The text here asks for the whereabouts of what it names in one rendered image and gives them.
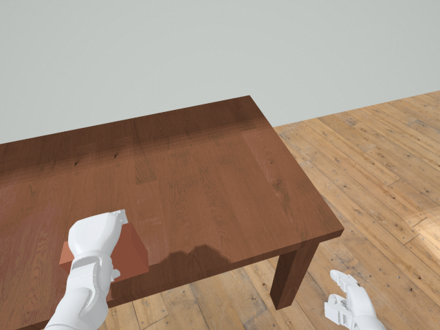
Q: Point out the left robot forearm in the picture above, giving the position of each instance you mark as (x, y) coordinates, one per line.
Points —
(84, 305)

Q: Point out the right robot hand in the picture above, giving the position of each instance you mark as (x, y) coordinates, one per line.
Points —
(357, 302)

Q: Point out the sponge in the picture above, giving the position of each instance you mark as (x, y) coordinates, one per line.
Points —
(129, 255)

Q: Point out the right robot forearm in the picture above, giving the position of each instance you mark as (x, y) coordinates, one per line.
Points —
(366, 322)

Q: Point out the left robot hand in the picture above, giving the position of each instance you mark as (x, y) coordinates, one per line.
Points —
(99, 233)

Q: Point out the table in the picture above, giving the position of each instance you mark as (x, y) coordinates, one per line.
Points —
(209, 189)

